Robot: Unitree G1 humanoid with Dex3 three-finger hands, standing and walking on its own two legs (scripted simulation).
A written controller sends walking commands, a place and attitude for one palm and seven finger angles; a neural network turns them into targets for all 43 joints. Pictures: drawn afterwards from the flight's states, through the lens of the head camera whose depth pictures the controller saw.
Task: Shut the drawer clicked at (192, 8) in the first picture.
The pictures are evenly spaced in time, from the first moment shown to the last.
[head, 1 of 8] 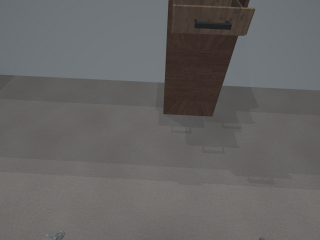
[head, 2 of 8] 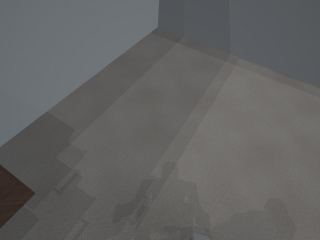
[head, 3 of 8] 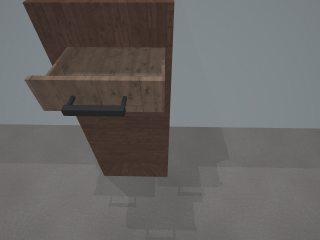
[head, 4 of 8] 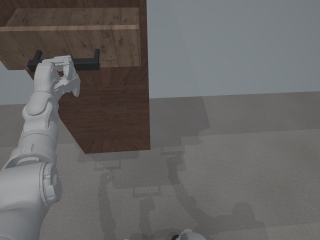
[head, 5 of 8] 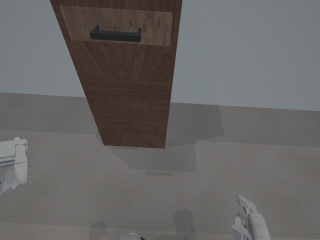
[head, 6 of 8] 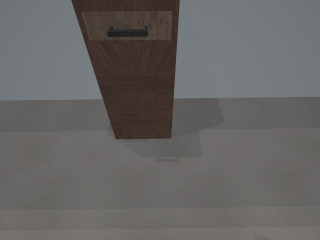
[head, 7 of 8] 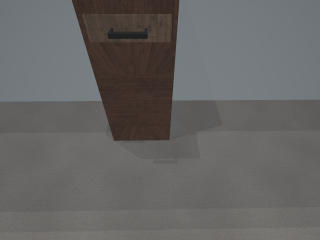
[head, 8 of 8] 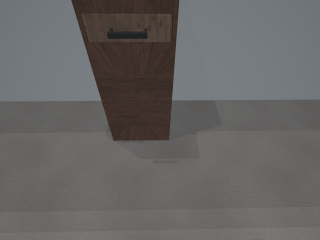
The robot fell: no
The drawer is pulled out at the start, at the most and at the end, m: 0.18 0.18 0.00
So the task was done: yes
